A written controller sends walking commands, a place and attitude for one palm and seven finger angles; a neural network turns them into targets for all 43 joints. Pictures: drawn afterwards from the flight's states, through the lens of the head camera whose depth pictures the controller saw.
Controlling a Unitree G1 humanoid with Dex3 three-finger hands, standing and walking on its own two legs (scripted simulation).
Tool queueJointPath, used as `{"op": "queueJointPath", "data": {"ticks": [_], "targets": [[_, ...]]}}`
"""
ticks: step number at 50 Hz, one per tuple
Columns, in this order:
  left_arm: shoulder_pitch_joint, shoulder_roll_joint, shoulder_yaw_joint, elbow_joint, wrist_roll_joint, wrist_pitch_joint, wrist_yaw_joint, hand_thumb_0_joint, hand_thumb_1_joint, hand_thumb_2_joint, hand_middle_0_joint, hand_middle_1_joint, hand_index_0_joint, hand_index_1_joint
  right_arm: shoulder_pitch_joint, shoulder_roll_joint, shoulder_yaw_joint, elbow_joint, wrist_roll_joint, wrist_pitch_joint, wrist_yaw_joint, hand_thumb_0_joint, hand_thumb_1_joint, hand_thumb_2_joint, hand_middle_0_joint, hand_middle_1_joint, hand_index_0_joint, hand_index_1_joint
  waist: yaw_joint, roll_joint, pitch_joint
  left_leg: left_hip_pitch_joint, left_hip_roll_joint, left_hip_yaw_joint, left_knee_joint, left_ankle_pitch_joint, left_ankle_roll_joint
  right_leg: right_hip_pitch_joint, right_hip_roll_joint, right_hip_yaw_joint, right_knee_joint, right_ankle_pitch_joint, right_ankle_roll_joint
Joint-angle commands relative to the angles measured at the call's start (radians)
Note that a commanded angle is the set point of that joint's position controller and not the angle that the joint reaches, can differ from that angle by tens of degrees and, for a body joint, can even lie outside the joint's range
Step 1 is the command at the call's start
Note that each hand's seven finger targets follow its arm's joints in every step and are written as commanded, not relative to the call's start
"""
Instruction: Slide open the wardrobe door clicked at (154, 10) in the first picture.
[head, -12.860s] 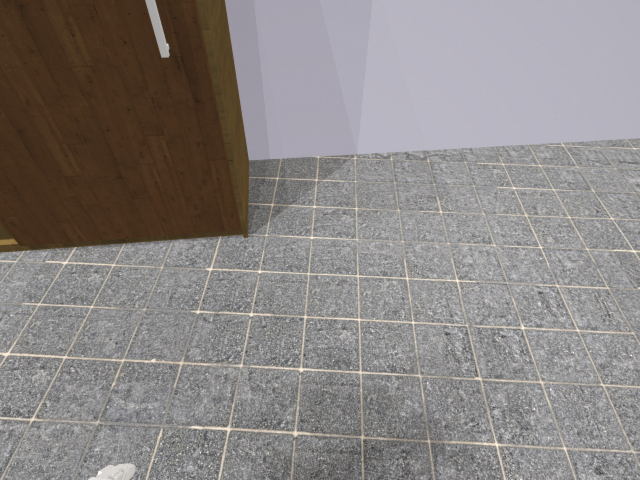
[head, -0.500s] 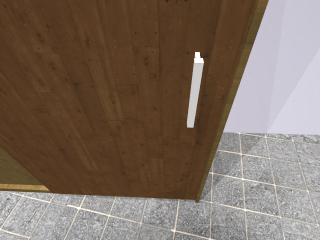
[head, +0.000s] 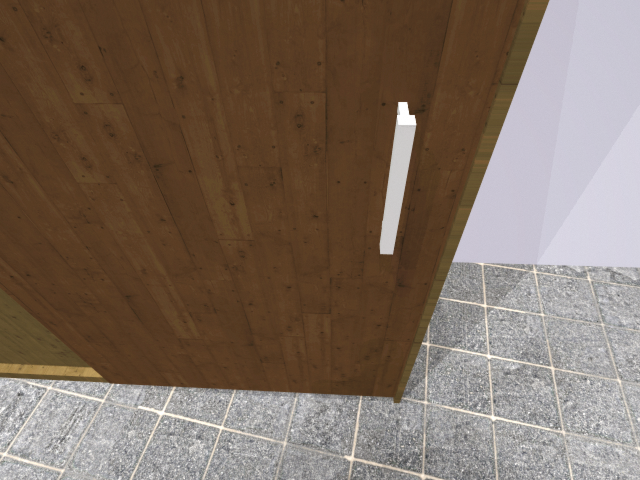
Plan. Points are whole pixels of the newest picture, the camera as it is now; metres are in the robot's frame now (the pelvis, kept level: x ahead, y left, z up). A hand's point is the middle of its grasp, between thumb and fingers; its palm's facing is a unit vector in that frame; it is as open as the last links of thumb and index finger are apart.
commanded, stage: look again from close up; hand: right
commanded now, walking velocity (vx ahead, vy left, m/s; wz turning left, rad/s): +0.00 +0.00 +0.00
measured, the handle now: (393, 186) +0.45 -0.07 +0.13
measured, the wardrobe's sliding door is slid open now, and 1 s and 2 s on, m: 0.00 0.00 0.00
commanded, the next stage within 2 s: raise the hand with hooked fingers in 0.52 s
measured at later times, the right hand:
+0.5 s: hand out of the picture -0.01 -0.14 -0.18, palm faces +0.03 +0.99 -0.13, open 7.4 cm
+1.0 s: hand (451, 445) +0.18 -0.13 -0.01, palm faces -0.05 +1.00 -0.01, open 8.3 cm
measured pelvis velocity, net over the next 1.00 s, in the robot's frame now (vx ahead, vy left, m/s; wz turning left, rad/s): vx -0.03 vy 0.05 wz -0.03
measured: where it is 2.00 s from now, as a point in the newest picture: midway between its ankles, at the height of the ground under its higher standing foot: outside the picture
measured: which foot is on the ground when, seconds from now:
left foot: down 0.00-1.00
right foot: down 0.00-1.00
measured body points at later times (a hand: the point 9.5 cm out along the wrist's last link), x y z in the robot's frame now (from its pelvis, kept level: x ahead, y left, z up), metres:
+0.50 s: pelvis +0.01 +0.01 +0.00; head +0.02 -0.01 +0.45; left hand -0.01 +0.22 -0.15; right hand -0.01 -0.19 -0.17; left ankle +0.00 +0.15 -0.74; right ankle -0.02 -0.03 -0.74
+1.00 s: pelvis -0.03 +0.05 -0.06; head -0.02 +0.04 +0.39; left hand +0.19 +0.31 -0.08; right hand +0.17 -0.18 +0.00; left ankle +0.00 +0.12 -0.74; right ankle -0.02 -0.03 -0.74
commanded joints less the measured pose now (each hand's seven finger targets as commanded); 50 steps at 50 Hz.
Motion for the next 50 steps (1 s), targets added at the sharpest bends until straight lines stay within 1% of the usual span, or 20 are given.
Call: {"op": "queueJointPath", "data": {"ticks": [1, 18, 30, 31, 32, 33, 34, 35, 36, 37, 38, 39, 40, 41, 43, 44, 45, 47, 48, 50], "targets": [[0.079, 0.111, 0.018, -0.018, -0.001, -0.016, 0.003, 0.0, 0.9, 0.9, -0.2, -0.3, -0.2, -0.3, 0.077, -0.069, -0.008, -0.018, 0.001, -0.014, -0.004, 0.0, -0.9, -0.9, 0.2, 0.3, 0.2, 0.3, -0.003, -0.043, 0.055, -0.016, 0.048, -0.056, -0.033, 0.083, 0.063, -0.055, -0.21, 0.187, -0.106, 0.208, 0.072], [0.061, 0.104, 0.016, -0.022, -0.003, -0.017, 0.001, 0.0, 0.9, 0.9, -0.2, -0.3, -0.2, -0.3, 0.083, -0.072, -0.008, -0.021, 0.0, -0.021, -0.003, 0.0, -0.9, -0.9, 0.2, 0.3, 0.2, 0.3, -0.007, -0.013, 0.046, -0.001, 0.054, -0.068, -0.048, 0.127, 0.069, -0.058, -0.201, 0.17, -0.084, 0.216, 0.062], [0.062, 0.11, 0.015, -0.018, -0.001, -0.018, 0.004, 0.0, 0.9, 0.9, -0.2, -0.3, -0.2, -0.3, 0.079, -0.073, -0.01, -0.019, 0.002, -0.019, -0.002, 0.0, -0.9, -0.9, 0.2, 0.3, 0.2, 0.3, -0.006, -0.034, 0.041, -0.005, 0.051, -0.062, -0.044, 0.117, 0.067, -0.036, -0.207, 0.17, -0.088, 0.256, 0.066], [-0.011, 0.171, 0.013, -0.095, -0.015, -0.02, -0.01, 0.0, 0.9, 0.9, -0.2, -0.3, -0.2, -0.3, 0.089, -0.118, -0.003, 0.009, -0.015, -0.038, -0.034, 0.0, -0.9, -0.9, 0.2, 0.3, 0.2, 0.3, -0.012, -0.087, 0.035, -0.045, 0.062, -0.048, -0.004, 0.24, 0.058, -0.092, -0.234, 0.169, 0.067, 0.607, 0.107], [-0.035, 0.339, 0.09, -0.421, -0.004, -0.141, 0.056, 0.0, 0.9, 0.9, -0.2, -0.3, -0.2, -0.3, -0.613, -0.481, -0.256, -1.561, 0.174, -0.187, -0.049, 0.0, -0.877, -0.89, 0.202, 0.315, 0.202, 0.315, 0.099, -0.368, -0.328, -0.04, -0.061, 0.03, 0.048, 0.28, 0.043, 0.219, -0.124, 0.18, 0.056, 0.729, 0.209], [-0.024, 0.252, 0.01, -0.376, -0.005, -0.262, 0.065, 0.0, 0.9, 0.9, -0.2, -0.3, -0.2, -0.3, -0.308, -0.302, -0.101, -1.453, 0.085, -0.16, -0.07, 0.0, -0.853, -0.88, 0.203, 0.33, 0.203, 0.33, 0.037, -0.446, -0.427, -0.115, -0.047, 0.052, 0.185, 0.014, 0.088, 0.312, -0.224, 0.187, 0.002, 0.959, 0.28], [0.011, 0.195, 0.004, -0.36, -0.023, -0.314, 0.017, 0.0, 0.9, 0.9, -0.2, -0.3, -0.2, -0.3, 0.055, -0.056, 0.037, -1.106, 0.089, -0.009, -0.087, 0.0, -0.83, -0.87, 0.205, 0.345, 0.205, 0.345, 0.014, -0.253, -0.295, -0.203, -0.057, 0.036, 0.287, -0.15, 0.082, 0.169, -0.212, 0.192, -0.043, 0.931, 0.27], [0.014, 0.209, 0.014, -0.383, -0.041, -0.334, 0.001, 0.0, 0.9, 0.9, -0.2, -0.3, -0.2, -0.3, 0.03, 0.035, 0.132, -1.222, 0.138, 0.016, -0.067, 0.0, -0.807, -0.86, 0.207, 0.36, 0.207, 0.36, 0.023, -0.1, -0.197, -0.244, -0.055, 0.043, 0.284, -0.162, 0.059, 0.093, -0.203, 0.198, -0.02, 0.709, 0.232], [-0.023, 0.254, 0.042, -0.442, -0.051, -0.36, 0.004, 0.0, 0.9, 0.9, -0.2, -0.3, -0.2, -0.3, -0.031, 0.002, 0.121, -1.337, 0.158, -0.024, -0.043, 0.0, -0.783, -0.85, 0.208, 0.375, 0.208, 0.375, 0.023, -0.02, -0.188, -0.247, -0.046, 0.039, 0.24, -0.152, 0.055, 0.038, -0.198, 0.187, 0.026, 0.499, 0.184], [-0.051, 0.253, 0.042, -0.456, -0.042, -0.366, 0.004, 0.0, 0.9, 0.9, -0.2, -0.3, -0.2, -0.3, 0.037, 0.014, 0.098, -1.23, 0.151, -0.038, -0.027, 0.0, -0.76, -0.84, 0.21, 0.39, 0.21, 0.39, 0.042, 0.059, -0.078, -0.272, -0.057, 0.055, 0.196, -0.133, 0.06, -0.063, -0.175, 0.193, 0.051, 0.328, 0.164], [-0.05, 0.29, 0.048, -0.486, -0.026, -0.368, -0.014, 0.0, 0.9, 0.9, -0.2, -0.3, -0.2, -0.3, -0.029, -0.033, 0.056, -1.25, 0.162, -0.092, -0.003, 0.0, -0.737, -0.83, 0.212, 0.405, 0.212, 0.405, 0.066, 0.105, -0.068, -0.295, -0.064, 0.06, 0.142, -0.098, 0.067, -0.141, -0.142, 0.205, 0.121, 0.158, 0.145], [-0.076, 0.294, 0.058, -0.528, -0.012, -0.366, -0.025, 0.0, 0.9, 0.9, -0.2, -0.3, -0.2, -0.3, -0.007, -0.029, 0.03, -1.215, 0.177, -0.156, 0.032, 0.0, -0.713, -0.82, 0.213, 0.42, 0.213, 0.42, 0.058, 0.112, -0.086, -0.325, -0.056, 0.063, 0.138, -0.068, 0.077, -0.22, -0.122, 0.21, 0.184, 0.083, 0.146], [-0.076, 0.301, 0.068, -0.546, -0.002, -0.358, -0.039, 0.0, 0.9, 0.9, -0.2, -0.3, -0.2, -0.3, 0.096, -0.075, -0.05, -1.16, 0.195, -0.223, 0.075, 0.0, -0.69, -0.81, 0.215, 0.435, 0.215, 0.435, 0.03, 0.124, -0.125, -0.364, -0.064, 0.066, 0.183, -0.079, 0.086, -0.28, -0.112, 0.212, 0.232, 0.057, 0.156], [-0.107, 0.296, 0.074, -0.569, 0.001, -0.347, -0.049, 0.0, 0.9, 0.9, -0.2, -0.3, -0.2, -0.3, 0.223, -0.077, -0.104, -1.036, 0.233, -0.298, 0.131, 0.0, -0.667, -0.8, 0.217, 0.45, 0.217, 0.45, -0.002, 0.217, -0.088, -0.411, -0.06, 0.066, 0.213, -0.175, 0.087, -0.398, -0.1, 0.192, 0.28, -0.044, 0.157], [-0.157, 0.3, 0.088, -0.627, -0.011, -0.32, -0.075, 0.0, 0.9, 0.9, -0.2, -0.3, -0.2, -0.3, 0.288, -0.103, -0.177, -0.956, 0.288, -0.465, 0.285, 0.0, -0.62, -0.78, 0.22, 0.48, 0.22, 0.48, -0.038, 0.203, -0.094, -0.441, -0.049, 0.012, 0.289, -0.194, 0.106, -0.536, -0.068, 0.129, 0.384, -0.078, 0.154], [-0.197, 0.313, 0.097, -0.681, -0.008, -0.312, -0.084, 0.0, 0.9, 0.9, -0.2, -0.3, -0.2, -0.3, 0.263, -0.157, -0.221, -0.998, 0.298, -0.538, 0.357, 0.0, -0.597, -0.77, 0.222, 0.495, 0.222, 0.495, -0.043, 0.122, -0.115, -0.448, -0.04, -0.026, 0.323, -0.203, 0.112, -0.578, -0.055, 0.106, 0.435, -0.106, 0.145], [-0.213, 0.313, 0.103, -0.72, -0.016, -0.296, -0.087, 0.0, 0.9, 0.9, -0.2, -0.3, -0.2, -0.3, 0.303, -0.239, -0.312, -0.984, 0.286, -0.548, 0.382, 0.0, -0.573, -0.76, 0.223, 0.51, 0.223, 0.51, -0.079, 0.069, -0.161, -0.422, -0.039, -0.046, 0.349, -0.221, 0.114, -0.62, -0.048, 0.086, 0.45, -0.126, 0.132], [-0.235, 0.312, 0.096, -0.793, -0.031, -0.25, -0.087, 0.0, 0.9, 0.9, -0.2, -0.3, -0.2, -0.3, 0.256, -0.298, -0.35, -1.07, 0.288, -0.476, 0.395, 0.0, -0.527, -0.74, 0.227, 0.54, 0.227, 0.54, -0.104, -0.057, -0.217, -0.403, -0.045, -0.065, 0.365, -0.251, 0.114, -0.624, -0.04, 0.071, 0.442, -0.146, 0.123], [-0.256, 0.304, 0.083, -0.84, -0.035, -0.231, -0.079, 0.0, 0.9, 0.9, -0.2, -0.3, -0.2, -0.3, 0.22, -0.271, -0.325, -1.154, 0.312, -0.434, 0.39, 0.0, -0.503, -0.73, 0.228, 0.555, 0.228, 0.555, -0.098, -0.049, -0.239, -0.403, -0.048, -0.058, 0.363, -0.275, 0.108, -0.617, -0.044, 0.079, 0.428, -0.168, 0.117], [-0.234, 0.284, 0.075, -0.864, -0.043, -0.211, -0.051, 0.0, 0.9, 0.9, -0.2, -0.3, -0.2, -0.3, 0.108, -0.285, -0.353, -1.276, 0.347, -0.391, 0.352, 0.0, -0.457, -0.71, 0.232, 0.585, 0.232, 0.585, -0.063, -0.035, -0.26, -0.387, -0.045, -0.111, 0.313, -0.322, 0.095, -0.621, -0.053, 0.082, 0.45, -0.174, 0.1]]}}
